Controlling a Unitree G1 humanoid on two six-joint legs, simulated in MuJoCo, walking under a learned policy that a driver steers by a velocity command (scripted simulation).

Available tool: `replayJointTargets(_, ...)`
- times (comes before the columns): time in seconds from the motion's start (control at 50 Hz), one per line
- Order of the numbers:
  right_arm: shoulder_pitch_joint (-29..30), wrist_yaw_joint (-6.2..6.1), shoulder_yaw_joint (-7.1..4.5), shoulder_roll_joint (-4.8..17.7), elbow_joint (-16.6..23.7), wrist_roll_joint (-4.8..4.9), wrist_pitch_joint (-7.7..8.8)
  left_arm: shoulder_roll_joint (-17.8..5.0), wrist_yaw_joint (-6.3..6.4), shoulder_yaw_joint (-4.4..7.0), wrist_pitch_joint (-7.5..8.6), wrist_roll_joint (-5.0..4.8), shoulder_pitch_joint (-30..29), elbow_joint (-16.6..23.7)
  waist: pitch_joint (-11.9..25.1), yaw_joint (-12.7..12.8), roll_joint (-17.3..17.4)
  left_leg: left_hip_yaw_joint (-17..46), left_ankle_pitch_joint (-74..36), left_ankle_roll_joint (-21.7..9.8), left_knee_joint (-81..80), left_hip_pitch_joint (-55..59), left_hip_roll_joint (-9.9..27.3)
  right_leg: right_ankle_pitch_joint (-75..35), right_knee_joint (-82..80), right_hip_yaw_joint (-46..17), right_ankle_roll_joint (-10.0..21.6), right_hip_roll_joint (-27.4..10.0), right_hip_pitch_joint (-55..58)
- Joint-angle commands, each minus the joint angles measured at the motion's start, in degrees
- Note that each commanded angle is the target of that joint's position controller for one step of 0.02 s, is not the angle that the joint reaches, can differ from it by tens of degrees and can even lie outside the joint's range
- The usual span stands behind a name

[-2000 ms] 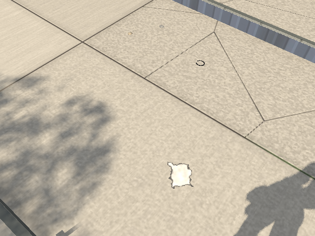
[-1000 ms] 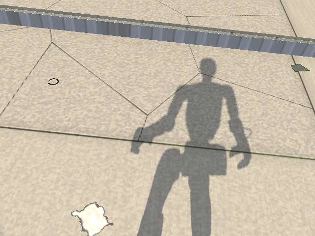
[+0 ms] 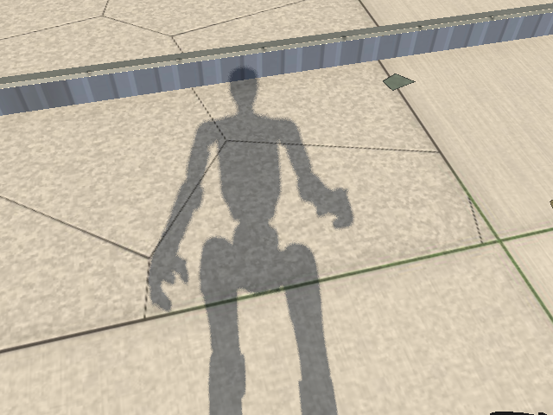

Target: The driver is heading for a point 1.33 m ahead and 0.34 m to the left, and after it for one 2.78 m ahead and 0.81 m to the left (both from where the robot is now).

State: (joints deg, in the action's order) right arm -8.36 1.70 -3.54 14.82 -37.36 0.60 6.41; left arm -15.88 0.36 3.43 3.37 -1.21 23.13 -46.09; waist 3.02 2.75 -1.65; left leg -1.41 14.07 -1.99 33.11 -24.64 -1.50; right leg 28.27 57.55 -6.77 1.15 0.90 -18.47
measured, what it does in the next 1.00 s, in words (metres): walks ahead: right foot, then left foot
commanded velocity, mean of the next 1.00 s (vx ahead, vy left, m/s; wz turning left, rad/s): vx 0.45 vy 0.00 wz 0.00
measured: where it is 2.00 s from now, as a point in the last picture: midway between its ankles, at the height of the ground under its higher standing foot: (282, 370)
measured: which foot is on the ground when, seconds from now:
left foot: down 0.00-0.44, up 0.46-0.88, down 0.90-1.00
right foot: up 0.00-0.40, down 0.42-0.92, up 0.94-1.00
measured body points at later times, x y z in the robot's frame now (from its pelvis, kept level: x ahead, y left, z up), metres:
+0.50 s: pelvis +0.28 -0.02 +0.00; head +0.32 -0.02 +0.44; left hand +0.49 +0.22 -0.08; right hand +0.29 -0.29 -0.13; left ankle +0.09 +0.11 -0.64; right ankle +0.37 -0.10 -0.73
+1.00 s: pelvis +0.53 +0.04 +0.00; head +0.58 +0.06 +0.45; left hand +0.57 +0.32 -0.14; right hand +0.74 -0.20 -0.09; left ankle +0.64 +0.14 -0.73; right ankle +0.39 -0.10 -0.65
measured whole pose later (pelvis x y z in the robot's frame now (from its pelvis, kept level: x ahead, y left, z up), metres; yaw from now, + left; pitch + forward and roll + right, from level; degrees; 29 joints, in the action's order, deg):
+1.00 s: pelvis +0.53 +0.04 +0.00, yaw +2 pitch +3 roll -1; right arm -4.0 1.9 -1.7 14.8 -40.6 -0.4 4.4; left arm -16.9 0.1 2.6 2.9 -0.3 17.1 -49.3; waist -2.9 2.3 -0.4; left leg -0.7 5.3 -2.4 30.4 -27.9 -0.5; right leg 31.5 59.2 -2.5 -2.0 1.5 -16.0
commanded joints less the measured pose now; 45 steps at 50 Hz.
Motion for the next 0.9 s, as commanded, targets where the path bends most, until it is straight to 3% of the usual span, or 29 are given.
replayJointTargets(0.02, -14.9, -0.32, -2.57, 8.5, -0.7, -0.47, -0.71, -7.0, 0.15, 1.44, 2.82, 0.28, -8.9, 7.8, 1.9, -7.8, 6.5, 29.0, 1.8, -12.5, -15.9, 33.6, 19.5, -6.9, 15.8, 1.3, 0.8, -4.6, -36.2)
replayJointTargets(0.04, -11.1, -0.25, -2.02, 7.0, -0.2, -0.69, -0.96, -6.3, 0.06, 1.47, 2.35, 1.13, -9.5, 7.8, -0.9, -5.9, 5.4, 25.0, -3.3, -12.0, -17.8, 26.6, 17.4, -11.0, 11.3, 1.4, 0.6, -6.1, -32.9)
replayJointTargets(0.06, -8.8, -0.23, -1.58, 6.0, 0.0, -0.99, -0.74, -5.4, -0.17, 1.55, 1.75, 1.10, -8.9, 7.6, -1.8, -3.8, 7.1, 21.4, -7.6, -11.2, -19.5, 21.5, 15.5, -13.2, 8.7, 1.6, 0.4, -7.3, -28.3)
replayJointTargets(0.1, -7.4, -0.10, -1.49, 6.2, -0.9, -0.52, -0.28, -3.7, -0.52, 1.31, 0.81, 1.07, -6.7, 6.5, -1.7, -1.7, 8.3, 15.9, -16.7, -11.0, -21.3, 17.3, 13.6, -16.5, 6.0, 3.1, -0.6, -6.7, -24.6)
replayJointTargets(0.16, -9.4, -1.00, -1.60, 7.3, -3.4, 0.10, -0.48, -2.1, -0.71, 0.58, 0.91, 1.81, -11.8, 7.5, -2.7, -2.5, 6.0, 10.1, -26.5, -10.2, -22.2, 16.9, 12.5, -24.4, -4.4, 4.6, -1.4, -6.1, -24.8)
replayJointTargets(0.24, -12.9, -2.11, -1.70, 8.8, -6.1, 0.86, -1.04, -0.5, -1.72, -0.27, 1.76, 1.00, -21.4, 9.6, -3.8, -5.6, 6.5, 6.2, -22.9, -8.3, -22.8, 16.6, 11.0, -35.4, -20.6, 6.8, -0.9, -3.4, -18.3)
replayJointTargets(0.3, -15.8, -2.18, -1.82, 9.4, -8.0, 1.22, -1.62, -1.0, -2.65, -0.24, 2.17, 0.46, -26.6, 11.5, -5.7, -7.0, 5.9, 7.8, -21.1, -8.6, -21.7, 21.6, 13.5, -34.4, -25.8, 6.6, 0.2, -2.6, -18.8)
replayJointTargets(0.36, -16.3, -2.40, -2.13, 10.3, -9.2, 1.13, -2.58, -2.5, -3.46, 0.28, 2.67, 0.47, -26.9, 12.4, -5.5, -5.7, 7.0, 8.3, -30.1, -7.6, -17.2, 27.5, 15.4, -27.2, -28.4, 7.3, 2.8, -1.5, -17.1)
replayJointTargets(0.38, -15.9, -2.58, -2.29, 10.9, -9.2, 1.07, -2.88, -3.7, -3.43, 0.87, 2.73, 0.64, -24.4, 12.0, -3.6, -4.1, 7.8, 7.9, -39.7, -7.0, -13.5, 28.5, 15.1, -24.5, -28.6, 8.8, 3.9, 0.1, -12.5)
replayJointTargets(0.4, -14.8, -2.69, -2.17, 11.0, -9.1, 1.02, -3.19, -5.3, -3.21, 1.81, 2.74, 0.85, -18.1, 10.4, 0.4, -0.3, 7.9, 6.2, -48.9, -6.0, -6.0, 27.6, 13.4, -25.0, -30.3, 10.6, 5.6, 1.9, -3.0)
replayJointTargets(0.42, -13.9, -2.82, -1.66, 10.2, -8.4, 0.50, -3.23, -8.1, -2.71, 3.04, 2.66, 1.06, -8.1, 7.8, 6.7, 4.2, 7.2, 4.6, -46.9, -4.3, 5.9, 20.0, 11.0, -28.1, -28.8, 7.4, 8.3, -1.1, 13.4)
replayJointTargets(0.44, -18.8, -2.54, 0.07, 4.9, -6.7, -0.57, -2.47, -14.1, -2.18, 4.38, 2.51, 2.30, 1.1, 6.7, 17.8, 4.4, -3.7, 2.0, -22.3, -0.8, 29.3, -1.3, 3.9, -27.7, -27.1, -15.1, 16.5, -17.2, 39.2)
replayJointTargets(0.46, -21.5, -1.79, 0.99, 3.3, -8.1, -0.15, -1.34, -11.8, -2.27, 3.73, 2.24, 0.67, 3.0, 5.3, 25.2, 3.7, -13.4, 8.0, 18.0, 0.4, 42.2, -12.8, -2.2, -19.8, -35.6, -36.3, 22.2, -24.4, 46.4)
replayJointTargets(0.48, -16.1, -1.33, -0.77, 9.6, -6.8, 1.45, -0.49, -8.2, -1.94, 2.55, 1.74, 0.17, -0.5, 5.8, 16.3, 4.4, -8.5, 9.8, 16.2, -0.1, 46.0, -19.3, 1.7, -14.6, -37.7, -30.0, 18.9, -21.8, 40.6)
replayJointTargets(0.5, -10.4, -1.19, -0.56, 9.5, -4.9, 1.96, -0.04, -6.5, -1.62, 2.01, 1.47, 0.18, -4.7, 6.5, 8.6, 3.4, -4.6, 7.8, 11.4, -0.5, 44.0, -20.1, 4.6, -16.2, -39.1, -21.6, 16.5, -19.4, 31.4)
replayJointTargets(0.52, -7.4, -1.38, -0.47, 8.4, -4.1, 0.99, -0.04, -5.5, -1.68, 1.52, 1.45, 0.72, -8.1, 6.4, 3.1, 1.2, -0.2, 6.4, 7.5, -0.3, 39.4, -18.4, 6.9, -20.9, -41.5, -16.4, 15.0, -17.1, 22.0)
replayJointTargets(0.54, -7.1, -1.61, -0.88, 8.3, -4.2, 0.09, -0.49, -4.1, -1.83, 1.05, 1.74, 1.34, -10.3, 6.7, 0.8, -0.7, -0.4, 6.5, 4.9, 0.0, 35.8, -15.2, 8.6, -24.4, -43.5, -12.8, 14.1, -15.0, 15.8)
replayJointTargets(0.56, -8.5, -1.60, -0.79, 7.3, -4.4, 0.16, -0.99, -3.7, -1.89, 0.92, 1.90, 1.66, -11.5, 6.7, -0.2, -2.4, -1.7, 6.4, 3.4, 0.5, 34.4, -12.4, 9.2, -25.0, -45.5, -11.0, 14.0, -13.8, 11.7)
replayJointTargets(0.62, -8.6, -2.04, -0.21, 4.9, -4.1, -0.19, -2.33, -5.2, -1.88, 1.42, 2.99, 1.00, -11.4, 5.1, -2.3, -4.1, -1.9, 5.1, -0.3, 2.4, 28.5, -11.6, 10.1, -29.2, -49.3, -5.6, 14.9, -13.0, 6.2)
replayJointTargets(0.66, -4.3, -2.14, 0.10, 4.4, -2.8, -0.58, -2.33, -6.3, -1.41, 1.69, 2.96, 0.89, -10.3, 4.1, -3.7, -3.2, -1.1, 4.5, -6.8, 3.2, 21.2, -12.9, 10.3, -31.2, -50.1, -2.2, 14.2, -11.7, 5.8)
replayJointTargets(0.74, 3.8, -1.33, 0.89, 3.1, -1.0, -0.16, -1.58, -8.2, -1.04, 1.96, 2.43, 0.15, -6.7, 2.2, -4.7, 0.0, -0.9, 2.3, -19.0, 3.0, 5.5, -8.9, 7.6, -29.8, -49.5, 2.3, 11.4, -9.7, 6.7)
replayJointTargets(0.78, 7.0, -0.74, 0.85, 3.6, 0.2, 0.31, -1.45, -9.0, -1.14, 2.11, 2.10, -0.29, -4.0, 0.8, -5.1, 1.4, -1.1, 2.3, -19.7, 2.6, 2.1, -8.7, 6.8, -27.6, -48.4, 1.4, 11.2, -11.3, 9.7)
replayJointTargets(0.84, 8.8, 0.18, 0.32, 4.9, 1.6, -0.40, -0.83, -9.1, -0.58, 2.06, 0.81, -0.08, -2.8, -0.8, -5.2, 1.0, -1.9, 2.5, -16.2, 0.5, -2.8, -8.3, 4.9, -37.8, -42.1, 0.6, 9.1, -12.9, 15.8)
replayJointTargets(0.88, 3.6, 0.37, -0.44, 6.4, 0.2, -1.02, -0.48, -9.6, -0.09, 2.12, 0.05, -0.02, -4.4, -1.0, -1.5, -2.5, -3.1, 1.3, -16.5, -1.4, -6.1, -0.3, 2.9, -46.5, -35.2, 1.2, 6.5, -11.9, 17.7)
replayJointTargets(0.9, -2.5, 0.11, -1.32, 8.3, -1.8, -1.59, -0.34, -8.8, 0.09, 1.77, -0.11, 0.18, -4.7, -0.8, 2.4, -5.2, -2.1, 0.0, -22.1, -2.7, -7.6, 9.0, 2.0, -50.2, -27.9, 2.8, 4.8, -8.8, 16.4)
Velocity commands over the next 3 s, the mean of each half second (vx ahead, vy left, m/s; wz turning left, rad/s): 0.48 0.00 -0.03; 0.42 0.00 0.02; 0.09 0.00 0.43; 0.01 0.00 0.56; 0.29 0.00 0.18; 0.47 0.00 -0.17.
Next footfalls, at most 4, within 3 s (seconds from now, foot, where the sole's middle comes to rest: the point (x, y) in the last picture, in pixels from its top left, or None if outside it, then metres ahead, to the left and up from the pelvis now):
0.42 right None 0.41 -0.10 -0.76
0.90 left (243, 336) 0.68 0.14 -0.76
1.38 right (331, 341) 0.68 -0.08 -0.76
1.78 left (229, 377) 0.58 0.17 -0.76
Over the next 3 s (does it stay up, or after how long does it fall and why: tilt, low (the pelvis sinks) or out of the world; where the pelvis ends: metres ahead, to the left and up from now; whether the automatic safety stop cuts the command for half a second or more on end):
stays up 0.84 0.31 0.02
